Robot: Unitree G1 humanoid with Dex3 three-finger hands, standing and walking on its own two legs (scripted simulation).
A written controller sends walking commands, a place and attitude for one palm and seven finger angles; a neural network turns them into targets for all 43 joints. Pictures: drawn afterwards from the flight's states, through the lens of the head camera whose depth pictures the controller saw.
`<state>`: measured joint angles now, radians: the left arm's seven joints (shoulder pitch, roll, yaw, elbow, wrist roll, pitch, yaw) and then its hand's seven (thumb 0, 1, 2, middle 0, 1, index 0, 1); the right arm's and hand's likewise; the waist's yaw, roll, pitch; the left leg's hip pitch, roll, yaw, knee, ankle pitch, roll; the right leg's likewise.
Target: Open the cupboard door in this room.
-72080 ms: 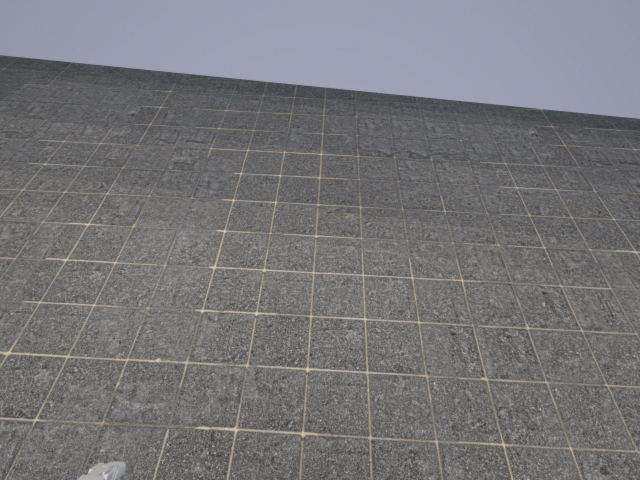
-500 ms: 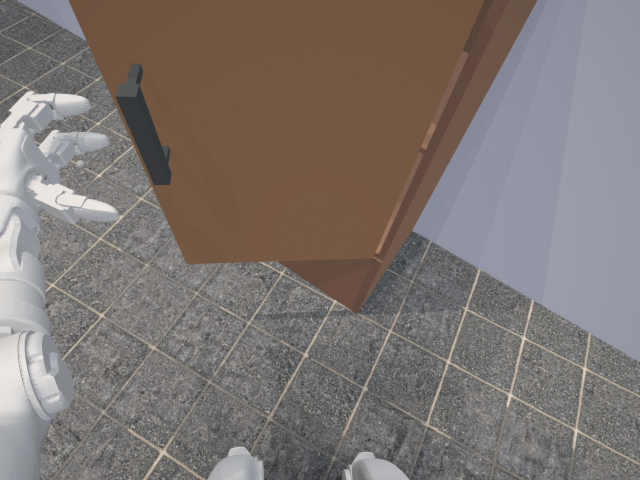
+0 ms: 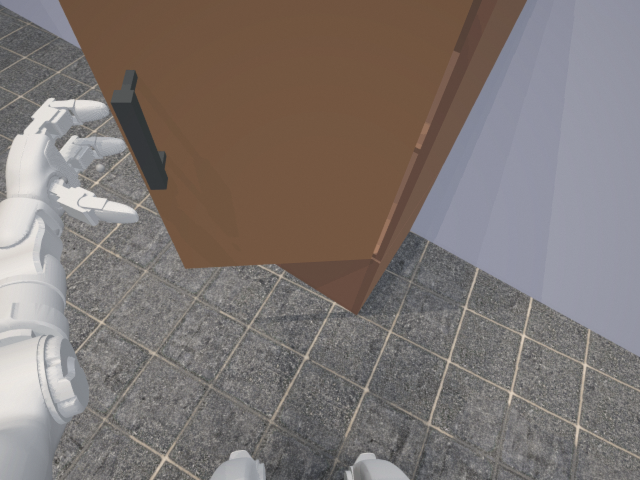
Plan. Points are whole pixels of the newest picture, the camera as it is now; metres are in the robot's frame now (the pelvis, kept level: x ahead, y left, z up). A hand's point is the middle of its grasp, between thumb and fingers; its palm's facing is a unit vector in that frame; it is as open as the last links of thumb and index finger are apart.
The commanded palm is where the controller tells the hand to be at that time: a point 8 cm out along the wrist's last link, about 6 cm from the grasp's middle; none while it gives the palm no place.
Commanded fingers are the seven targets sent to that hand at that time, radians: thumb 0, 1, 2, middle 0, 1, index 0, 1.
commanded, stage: slide the fingers in behind the handle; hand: left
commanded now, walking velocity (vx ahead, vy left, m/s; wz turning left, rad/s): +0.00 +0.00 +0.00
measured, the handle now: (145, 134) +0.53 +0.21 +0.09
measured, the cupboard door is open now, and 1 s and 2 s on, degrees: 39 39 39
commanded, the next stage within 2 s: close the thumb around the handle in 1.36 s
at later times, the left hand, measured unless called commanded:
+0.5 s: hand (137, 167) +0.47 +0.20 +0.09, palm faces +0.03 -1.00 +0.00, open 14.0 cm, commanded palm +0.44 +0.25 +0.09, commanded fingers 0.00 -0.50 0.30 -0.30 -1.20 -0.30 -1.20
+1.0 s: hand (158, 168) +0.47 +0.18 +0.09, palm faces +0.04 -1.00 +0.00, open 14.0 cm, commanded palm +0.44 +0.23 +0.09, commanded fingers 0.00 -0.50 0.30 -0.30 -1.20 -0.30 -1.20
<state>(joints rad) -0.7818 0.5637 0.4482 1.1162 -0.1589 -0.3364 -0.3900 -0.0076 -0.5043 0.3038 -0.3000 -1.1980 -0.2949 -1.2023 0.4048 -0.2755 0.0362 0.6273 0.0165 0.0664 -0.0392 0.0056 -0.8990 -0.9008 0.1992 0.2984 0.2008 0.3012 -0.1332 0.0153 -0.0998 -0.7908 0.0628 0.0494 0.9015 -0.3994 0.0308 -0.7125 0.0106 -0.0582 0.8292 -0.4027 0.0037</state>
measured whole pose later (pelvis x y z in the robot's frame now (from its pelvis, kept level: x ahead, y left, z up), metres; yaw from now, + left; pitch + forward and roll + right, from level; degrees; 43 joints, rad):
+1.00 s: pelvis +0.00 -0.02 +0.00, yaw +1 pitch +16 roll -2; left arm -0.77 0.43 0.36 1.08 -0.14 -0.36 -0.24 -0.01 -0.50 0.30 -0.30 -1.20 -0.30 -1.20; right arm 0.39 -0.27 0.02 0.64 0.02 0.05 -0.02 0.01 -0.90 -0.90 0.20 0.30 0.20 0.30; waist -0.12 0.02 -0.10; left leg -0.76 0.06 0.04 0.88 -0.39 0.01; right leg -0.69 0.02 -0.07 0.84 -0.42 -0.02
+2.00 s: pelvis +0.00 -0.01 +0.00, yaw +0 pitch +16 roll -2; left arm -0.79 0.41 0.35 1.09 -0.13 -0.37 -0.20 0.01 0.53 0.75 -0.36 -1.31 -0.37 -1.31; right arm 0.38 -0.26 0.01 0.64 0.01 0.05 -0.01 0.01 -0.90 -0.90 0.20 0.30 0.20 0.30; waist -0.13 0.03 -0.10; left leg -0.78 0.06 0.04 0.90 -0.40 0.02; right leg -0.71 0.01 -0.06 0.85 -0.42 -0.01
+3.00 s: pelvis +0.02 -0.03 +0.02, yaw +1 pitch +5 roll +0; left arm 0.25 -0.06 -0.16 -0.09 0.00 -0.11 0.41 0.02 0.66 0.73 -0.37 -1.31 -0.39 -1.35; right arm 0.15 -0.16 0.03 0.50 -0.04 0.06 0.02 0.01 -0.90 -0.90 0.20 0.30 0.20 0.30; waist 0.00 0.03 -0.10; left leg -0.47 0.04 0.05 0.77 -0.39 -0.01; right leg -0.43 0.00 -0.06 0.77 -0.44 -0.03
